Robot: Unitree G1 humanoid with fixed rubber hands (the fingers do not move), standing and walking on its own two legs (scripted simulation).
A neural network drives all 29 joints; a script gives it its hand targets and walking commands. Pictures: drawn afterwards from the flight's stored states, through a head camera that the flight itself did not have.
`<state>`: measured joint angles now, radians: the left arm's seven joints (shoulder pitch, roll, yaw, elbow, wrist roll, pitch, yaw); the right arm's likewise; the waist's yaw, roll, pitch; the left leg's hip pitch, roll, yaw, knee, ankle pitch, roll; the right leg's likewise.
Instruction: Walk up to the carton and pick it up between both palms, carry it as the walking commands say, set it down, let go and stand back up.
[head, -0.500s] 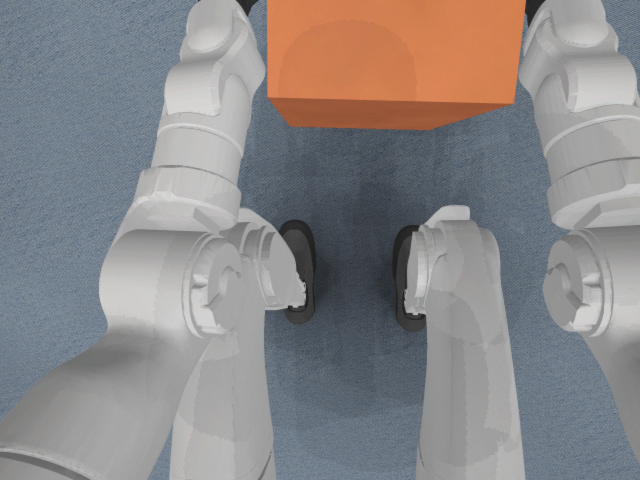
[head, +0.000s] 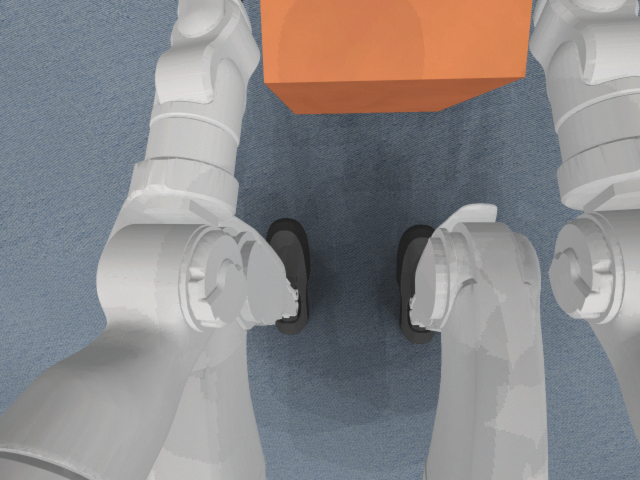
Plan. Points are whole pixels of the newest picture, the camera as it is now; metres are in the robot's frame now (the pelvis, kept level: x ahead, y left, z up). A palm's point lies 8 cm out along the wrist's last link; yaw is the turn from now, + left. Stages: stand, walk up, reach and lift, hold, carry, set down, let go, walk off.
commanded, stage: set down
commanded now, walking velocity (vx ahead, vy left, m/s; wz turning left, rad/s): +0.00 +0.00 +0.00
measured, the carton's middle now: out of the picture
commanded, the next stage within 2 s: none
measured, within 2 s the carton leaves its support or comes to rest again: rests again in 1.92 s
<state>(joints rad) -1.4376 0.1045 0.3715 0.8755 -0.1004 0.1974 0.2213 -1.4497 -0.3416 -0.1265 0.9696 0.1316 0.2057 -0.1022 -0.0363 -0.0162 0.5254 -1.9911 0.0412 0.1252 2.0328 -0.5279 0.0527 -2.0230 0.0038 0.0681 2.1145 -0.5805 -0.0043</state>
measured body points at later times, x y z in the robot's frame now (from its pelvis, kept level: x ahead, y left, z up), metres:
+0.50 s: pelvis +0.02 +0.00 -0.02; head +0.39 -0.05 +0.21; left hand +0.59 +0.09 -0.19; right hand +0.57 -0.20 -0.22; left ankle +0.14 +0.11 -0.38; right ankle +0.12 -0.12 -0.38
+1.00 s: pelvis +0.02 +0.00 -0.03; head +0.39 -0.05 +0.21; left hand +0.58 +0.09 -0.20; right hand +0.56 -0.20 -0.22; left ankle +0.14 +0.11 -0.38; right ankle +0.12 -0.12 -0.38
